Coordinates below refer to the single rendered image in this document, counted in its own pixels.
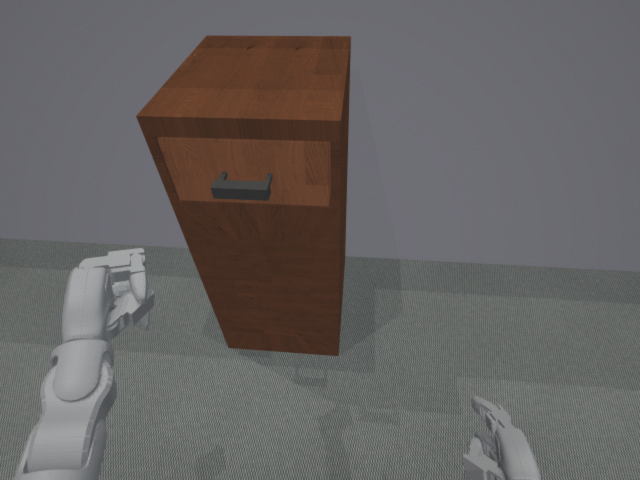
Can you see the robot right hand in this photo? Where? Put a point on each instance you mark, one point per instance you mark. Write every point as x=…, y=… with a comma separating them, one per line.
x=508, y=456

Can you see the drawer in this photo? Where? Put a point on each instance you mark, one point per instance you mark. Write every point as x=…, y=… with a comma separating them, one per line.
x=301, y=170

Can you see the robot left hand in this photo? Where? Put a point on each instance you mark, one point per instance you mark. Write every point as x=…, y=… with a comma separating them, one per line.
x=89, y=296

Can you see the cabinet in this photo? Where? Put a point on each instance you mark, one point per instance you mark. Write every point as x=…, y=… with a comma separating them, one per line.
x=273, y=273

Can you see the handle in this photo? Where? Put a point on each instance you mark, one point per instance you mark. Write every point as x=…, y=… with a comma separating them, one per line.
x=241, y=190

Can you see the left robot forearm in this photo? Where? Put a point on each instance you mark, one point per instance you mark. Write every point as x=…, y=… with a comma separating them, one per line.
x=69, y=440

